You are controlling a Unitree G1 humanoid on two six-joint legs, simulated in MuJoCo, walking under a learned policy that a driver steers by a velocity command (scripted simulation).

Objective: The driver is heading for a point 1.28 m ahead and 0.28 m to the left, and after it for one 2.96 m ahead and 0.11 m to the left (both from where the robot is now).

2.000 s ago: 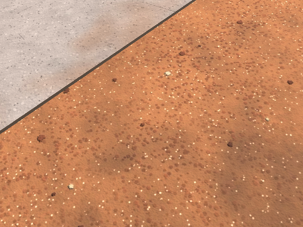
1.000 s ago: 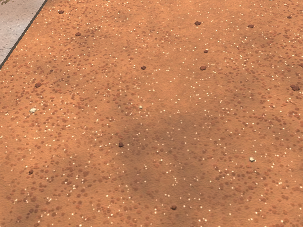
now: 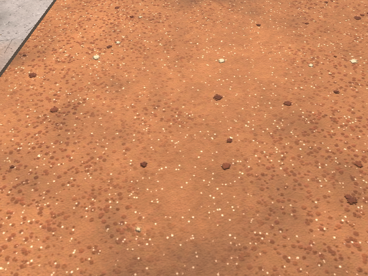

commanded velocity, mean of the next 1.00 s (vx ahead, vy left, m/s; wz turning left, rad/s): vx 0.50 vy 0.00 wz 0.12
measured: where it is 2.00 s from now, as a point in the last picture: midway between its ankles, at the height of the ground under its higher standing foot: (153, 148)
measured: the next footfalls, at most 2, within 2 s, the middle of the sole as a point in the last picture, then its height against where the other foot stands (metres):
left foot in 0.26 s outside the picture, level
right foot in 0.80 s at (226, 240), level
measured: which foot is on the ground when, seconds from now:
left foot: up 0.00-0.24, down 0.26-0.80, up 0.82-1.00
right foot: down 0.00-0.28, up 0.30-0.78, down 0.80-1.00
